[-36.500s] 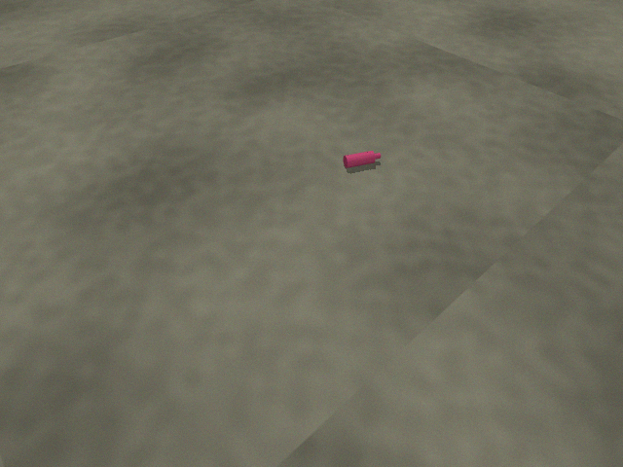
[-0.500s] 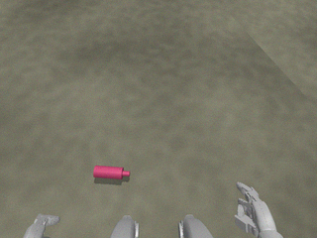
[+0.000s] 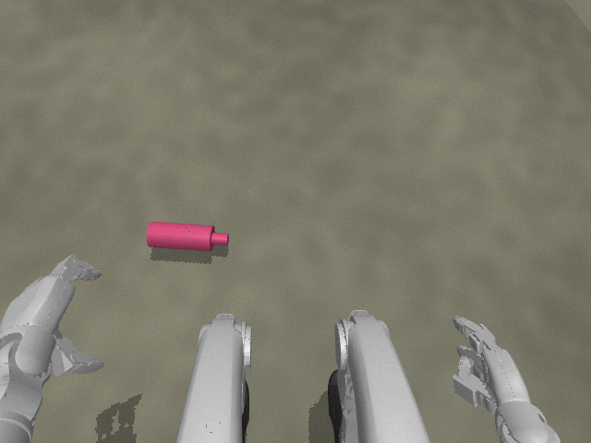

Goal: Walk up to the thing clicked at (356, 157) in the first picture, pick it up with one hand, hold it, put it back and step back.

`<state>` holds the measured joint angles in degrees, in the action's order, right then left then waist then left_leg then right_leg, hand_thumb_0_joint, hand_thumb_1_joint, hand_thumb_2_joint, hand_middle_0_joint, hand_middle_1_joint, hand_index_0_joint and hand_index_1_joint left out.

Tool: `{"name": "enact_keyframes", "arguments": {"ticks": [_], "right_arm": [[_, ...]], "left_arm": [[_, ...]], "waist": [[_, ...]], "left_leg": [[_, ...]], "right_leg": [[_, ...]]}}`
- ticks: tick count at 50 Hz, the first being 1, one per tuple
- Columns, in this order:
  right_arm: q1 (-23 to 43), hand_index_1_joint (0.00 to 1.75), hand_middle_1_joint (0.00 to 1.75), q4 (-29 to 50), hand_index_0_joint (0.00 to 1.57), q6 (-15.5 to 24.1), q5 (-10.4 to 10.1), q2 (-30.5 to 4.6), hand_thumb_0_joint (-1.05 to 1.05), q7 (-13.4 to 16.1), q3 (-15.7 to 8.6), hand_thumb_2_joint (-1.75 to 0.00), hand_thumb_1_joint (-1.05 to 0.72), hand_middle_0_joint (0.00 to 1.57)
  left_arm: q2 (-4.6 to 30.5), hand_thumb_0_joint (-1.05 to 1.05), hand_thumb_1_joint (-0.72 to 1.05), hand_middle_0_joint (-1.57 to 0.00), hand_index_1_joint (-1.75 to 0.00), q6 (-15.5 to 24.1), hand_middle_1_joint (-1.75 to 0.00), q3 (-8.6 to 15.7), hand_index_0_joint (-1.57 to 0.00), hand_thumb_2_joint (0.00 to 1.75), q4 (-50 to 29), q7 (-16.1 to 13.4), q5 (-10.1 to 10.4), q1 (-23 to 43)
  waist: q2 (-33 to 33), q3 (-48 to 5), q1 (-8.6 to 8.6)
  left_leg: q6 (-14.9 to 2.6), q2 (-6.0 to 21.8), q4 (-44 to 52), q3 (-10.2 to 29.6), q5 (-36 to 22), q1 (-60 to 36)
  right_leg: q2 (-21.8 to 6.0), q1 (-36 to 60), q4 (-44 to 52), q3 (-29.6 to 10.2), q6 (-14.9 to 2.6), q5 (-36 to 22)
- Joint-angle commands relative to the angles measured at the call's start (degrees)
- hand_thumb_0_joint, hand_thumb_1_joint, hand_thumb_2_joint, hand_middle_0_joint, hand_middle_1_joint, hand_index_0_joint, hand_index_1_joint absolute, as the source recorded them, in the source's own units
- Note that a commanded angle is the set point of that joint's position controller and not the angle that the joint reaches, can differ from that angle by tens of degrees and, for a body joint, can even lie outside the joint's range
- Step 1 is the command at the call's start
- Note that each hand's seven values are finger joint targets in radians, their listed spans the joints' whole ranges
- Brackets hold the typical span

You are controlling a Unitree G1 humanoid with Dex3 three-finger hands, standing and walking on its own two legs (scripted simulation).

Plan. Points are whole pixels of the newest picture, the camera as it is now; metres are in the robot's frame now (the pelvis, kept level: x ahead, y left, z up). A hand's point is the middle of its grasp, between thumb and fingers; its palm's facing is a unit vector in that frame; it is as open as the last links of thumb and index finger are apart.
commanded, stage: rise first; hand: left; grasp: from above
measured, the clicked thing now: (189, 236) +0.52 +0.24 -0.48
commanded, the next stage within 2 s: none
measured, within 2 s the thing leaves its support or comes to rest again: neither
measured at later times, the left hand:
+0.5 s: hand (114, 277) +0.38 +0.32 -0.27, palm faces -0.48 -0.15 -0.87, open 13.6 cm
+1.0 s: hand (126, 259) +0.42 +0.33 -0.33, palm faces -0.49 +0.00 -0.87, open 13.8 cm
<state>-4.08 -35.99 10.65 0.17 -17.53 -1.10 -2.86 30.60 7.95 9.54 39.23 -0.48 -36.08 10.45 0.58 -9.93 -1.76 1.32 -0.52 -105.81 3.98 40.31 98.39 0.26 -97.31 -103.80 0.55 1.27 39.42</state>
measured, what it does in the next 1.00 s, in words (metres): lowers itself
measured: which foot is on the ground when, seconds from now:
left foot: down 0.00-1.00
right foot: down 0.00-1.00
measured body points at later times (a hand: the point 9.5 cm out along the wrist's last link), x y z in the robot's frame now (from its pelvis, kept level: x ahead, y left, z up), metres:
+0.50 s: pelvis -0.04 +0.01 -0.14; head +0.18 +0.06 +0.25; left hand +0.40 +0.33 -0.22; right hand +0.03 -0.28 -0.26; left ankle +0.05 +0.13 -0.48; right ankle +0.06 -0.13 -0.48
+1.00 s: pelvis -0.03 +0.01 -0.17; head +0.21 +0.08 +0.20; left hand +0.44 +0.33 -0.28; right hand +0.03 -0.27 -0.27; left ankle +0.05 +0.13 -0.48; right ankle +0.06 -0.13 -0.48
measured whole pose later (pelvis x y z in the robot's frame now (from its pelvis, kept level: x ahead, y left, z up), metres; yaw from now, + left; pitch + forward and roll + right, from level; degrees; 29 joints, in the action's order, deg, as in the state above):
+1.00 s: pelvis -0.03 +0.01 -0.17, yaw -6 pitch +33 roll -10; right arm -5.6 -41.6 -2.7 8.5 -16.0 -7.8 2.8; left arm 51.4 27.0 10.0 76.8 -16.8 -77.5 49.4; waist -1.8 -2.4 -10.6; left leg 0.6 -2.1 -137.9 8.8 40.8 130.4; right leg 1.3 -126.0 -131.3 4.0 3.5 39.1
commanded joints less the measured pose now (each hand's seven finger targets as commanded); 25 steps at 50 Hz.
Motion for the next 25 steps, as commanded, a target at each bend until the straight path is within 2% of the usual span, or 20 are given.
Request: {"name": "enact_keyframes", "arguments": {"ticks": [1,4,6,7,9,10,12,15,16,19,20,23,24,25], "right_arm": [[-7.2,0.3,0.3,2.8,0.2,0.3,0.0,-9.7,0.0,-0.7,-4.5,-0.91,-0.94,0.2],[-8.2,0.3,0.3,0.9,0.2,-0.9,0.5,-9.9,0.0,-1.2,-4.5,-0.91,-0.95,0.2],[-9.2,0.3,0.3,-0.1,0.2,-1.4,0.7,-10.1,0.0,-1.4,-4.4,-0.92,-0.96,0.2],[-9.2,0.3,0.3,-0.4,0.2,-1.8,0.9,-10.4,0.0,-1.5,-4.3,-0.92,-0.95,0.2],[-9.7,0.3,0.3,-0.8,0.2,-2.5,1.3,-10.4,0.0,-1.7,-3.9,-0.92,-0.97,0.2],[-9.9,0.3,0.3,-0.8,0.2,-2.9,1.5,-10.6,0.0,-1.9,-3.9,-0.91,-0.95,0.2],[-9.5,0.3,0.3,-1.3,0.2,-3.6,1.8,-10.8,0.0,-2.3,-3.2,-0.91,-0.92,0.2],[-10.2,0.3,0.3,-1.8,0.2,-4.9,2.4,-11.1,0.0,-2.7,-2.9,-0.9,-0.9,0.2],[-10.3,0.3,0.3,-2.0,0.2,-5.3,2.6,-11.1,0.0,-2.9,-2.8,-0.9,-0.88,0.2],[-10.3,0.3,0.3,-2.5,0.2,-6.3,3.5,-11.5,0.0,-3.3,-2.3,-0.89,-0.86,0.2],[-10.6,0.3,0.3,-2.8,0.2,-6.8,3.6,-11.6,0.0,-3.5,-2.2,-0.89,-0.86,0.2],[-10.9,0.3,0.3,-3.7,0.2,-8.0,4.3,-12.0,0.0,-3.8,-1.6,-0.89,-0.87,0.2],[-11.1,0.3,0.3,-4.0,0.2,-8.4,4.4,-12.1,0.0,-4.0,-1.6,-0.89,-0.87,0.2],[-11.3,0.3,0.3,-4.0,0.2,-8.8,4.6,-12.2,0.0,-4.1,-1.5,-0.89,-0.87,0.2]], "left_arm": [[18.2,0.0,-0.5,-0.18,-0.98,3.6,-0.98,6.1,-0.18,0.94,-1.8,-1.9,-5.2,10.6],[20.1,0.0,-0.5,-0.19,-0.97,6.0,-0.97,5.3,-0.18,0.94,3.2,-1.7,-9.3,19.3],[22.7,0.0,-0.49,-0.22,-0.95,8.1,-0.94,5.6,-0.22,0.92,5.1,-1.8,-11.7,24.1],[25.2,0.0,-0.47,-0.22,-0.93,9.1,-0.93,6.6,-0.22,0.92,6.5,-2.0,-12.8,25.6],[27.1,0.0,-0.46,-0.26,-0.9,11.1,-0.89,6.9,-0.25,0.9,8.2,-2.3,-14.9,28.7],[28.1,0.0,-0.44,-0.25,-0.89,12.1,-0.88,7.1,-0.24,0.9,8.5,-2.7,-15.8,31.1],[29.4,0.0,-0.44,-0.21,-0.91,14.0,-0.9,7.1,-0.21,0.92,10.2,-3.6,-17.6,33.8],[31.0,0.0,-0.44,-0.18,-0.91,16.3,-0.9,6.5,-0.17,0.95,11.5,-5.5,-20.4,38.9],[30.4,0.0,-0.44,-0.17,-0.91,16.6,-0.9,6.2,-0.16,0.96,13.2,-6.2,-21.0,38.4],[33.1,0.0,-0.46,-0.11,-0.92,17.4,-0.91,6.2,-0.1,1.01,15.3,-9.0,-23.8,42.9],[32.7,0.0,-0.47,-0.1,-0.92,17.3,-0.91,6.2,-0.09,1.01,16.8,-9.9,-24.8,42.4],[33.8,0.0,-0.46,-0.12,-0.9,17.1,-0.88,5.3,-0.1,1.0,18.5,-12.3,-27.9,46.0],[33.4,0.0,-0.46,-0.13,-0.89,16.7,-0.88,5.3,-0.12,0.98,20.0,-12.9,-28.7,45.6],[33.3,0.0,-0.46,-0.13,-0.89,16.5,-0.88,4.4,-0.11,0.99,21.0,-13.4,-29.7,47.0]], "waist": [[4.8,-34.3,1.36],[2.6,-33.9,-0.32],[1.8,-34.9,-0.55],[1.9,-34.7,-0.25],[2.0,-35.1,-0.08],[2.4,-35.1,-0.52],[5.0,-33.1,-0.58],[7.7,-32.8,-1.52],[7.5,-32.1,-1.82],[10.0,-31.0,-2.47],[10.4,-30.6,-2.44],[12.2,-30.8,-3.85],[13.2,-30.8,-3.6],[13.4,-30.5,-4.36]], "left_leg": [[-2.53,-0.5,6.7,-2.2,-23.6,-18.7],[-2.94,-0.4,2.0,-2.4,-18.1,-11.7],[-3.07,-0.6,-0.1,-2.9,-15.2,-8.4],[-3.14,-0.6,-1.3,-3.2,-13.3,-6.5],[-3.19,-0.8,-2.9,-3.5,-11.5,-4.3],[-3.18,-0.9,-3.3,-3.4,-10.1,-3.7],[-2.92,-0.8,-3.7,-2.9,-6.9,-2.9],[-2.98,-0.7,-4.7,-2.1,-2.7,-2.0],[-3.01,-0.8,-5.1,-2.1,-2.1,-1.7],[-2.98,-0.9,-5.6,-1.0,0.7,-0.4],[-2.9,-0.9,-5.9,-0.8,0.1,-1.1],[-2.81,-1.2,-7.7,-0.6,-2.7,-1.5],[-2.47,-1.2,-7.7,-0.2,-4.6,-2.6],[-2.55,-1.2,-8.3,-0.1,-4.7,-2.1]], "right_leg": [[1.0,12.6,6.4,1.6,-3.01,-19.8],[1.0,8.9,3.3,2.0,-2.71,-16.3],[1.0,8.3,2.1,2.0,-2.53,-14.3],[1.0,8.0,1.5,2.0,-2.37,-12.8],[1.1,6.8,0.4,2.2,-2.26,-10.8],[1.2,5.5,-0.1,2.5,-2.36,-9.2],[1.3,1.2,-2.1,3.5,-2.62,-5.7],[1.6,-2.9,-4.1,4.5,-2.73,-2.4],[1.7,-3.7,-4.5,4.8,-2.73,-1.9],[1.6,-7.2,-6.7,5.8,-2.84,-0.1],[1.5,-8.4,-7.4,6.1,-2.93,-0.9],[1.3,-10.6,-9.2,6.5,-3.17,-3.4],[1.1,-11.6,-10.2,6.6,-3.28,-4.9],[1.3,-12.7,-10.6,6.9,-3.36,-5.1]]}}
